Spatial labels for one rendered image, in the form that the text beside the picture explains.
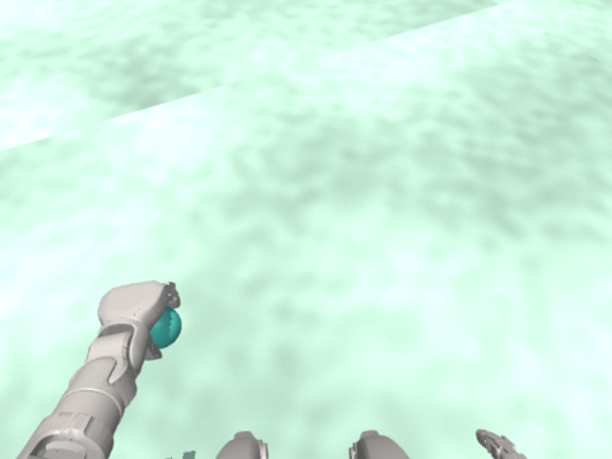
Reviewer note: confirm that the left robot arm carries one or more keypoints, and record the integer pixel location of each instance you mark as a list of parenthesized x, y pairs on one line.
[(86, 417)]

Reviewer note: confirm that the ball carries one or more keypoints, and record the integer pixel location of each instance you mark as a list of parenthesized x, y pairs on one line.
[(167, 329)]

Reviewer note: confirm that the left robot hand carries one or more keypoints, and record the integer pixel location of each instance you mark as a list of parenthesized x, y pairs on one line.
[(144, 302)]

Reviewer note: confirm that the right robot hand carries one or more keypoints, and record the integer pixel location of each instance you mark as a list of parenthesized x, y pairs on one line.
[(498, 447)]

